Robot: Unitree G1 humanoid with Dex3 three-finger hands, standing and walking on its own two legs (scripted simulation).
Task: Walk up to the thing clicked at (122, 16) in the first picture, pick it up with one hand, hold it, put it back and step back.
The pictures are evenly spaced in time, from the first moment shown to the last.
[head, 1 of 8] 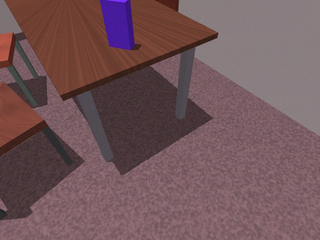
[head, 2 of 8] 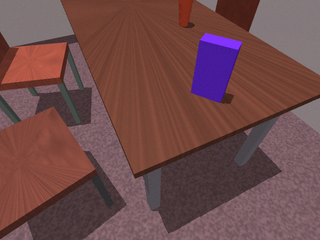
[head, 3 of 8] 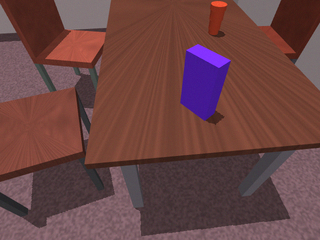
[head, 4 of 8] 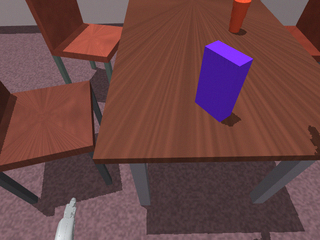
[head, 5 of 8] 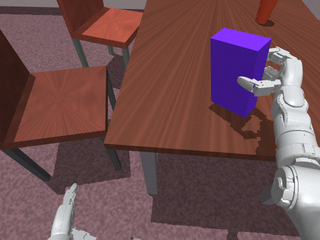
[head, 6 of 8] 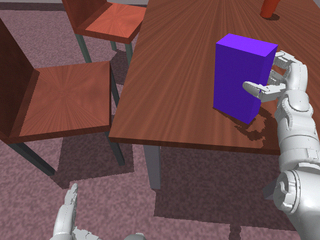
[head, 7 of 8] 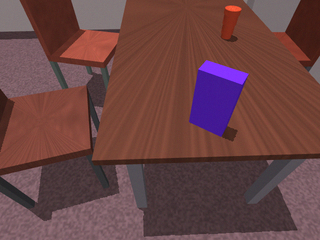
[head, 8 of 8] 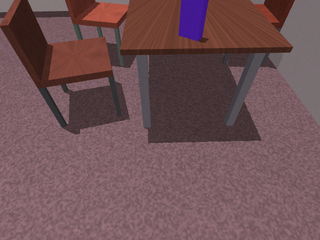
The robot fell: no
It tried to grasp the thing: yes
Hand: right
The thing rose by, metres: 0.20
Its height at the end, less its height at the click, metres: +0.00
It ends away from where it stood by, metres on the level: 0.06
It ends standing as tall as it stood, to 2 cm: yes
